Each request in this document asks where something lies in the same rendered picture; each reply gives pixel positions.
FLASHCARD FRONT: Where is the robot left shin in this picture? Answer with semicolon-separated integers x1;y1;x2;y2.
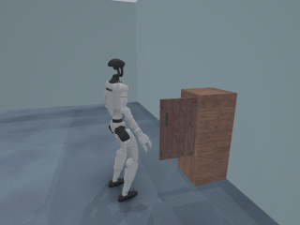
112;150;128;182

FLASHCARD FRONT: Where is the cupboard door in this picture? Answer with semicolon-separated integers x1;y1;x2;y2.
158;97;199;160

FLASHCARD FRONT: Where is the robot left foot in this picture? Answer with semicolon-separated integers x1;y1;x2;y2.
108;178;125;188

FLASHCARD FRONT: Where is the handle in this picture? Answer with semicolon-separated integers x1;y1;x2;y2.
164;112;169;127

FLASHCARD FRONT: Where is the left robot upper arm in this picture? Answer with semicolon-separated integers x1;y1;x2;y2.
103;82;108;106

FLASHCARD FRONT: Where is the right robot upper arm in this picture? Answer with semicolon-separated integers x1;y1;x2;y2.
117;83;128;116

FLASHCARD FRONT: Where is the robot right hand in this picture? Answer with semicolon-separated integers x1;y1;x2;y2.
138;134;152;153

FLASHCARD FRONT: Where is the right robot forearm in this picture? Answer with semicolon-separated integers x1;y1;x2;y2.
123;107;143;137

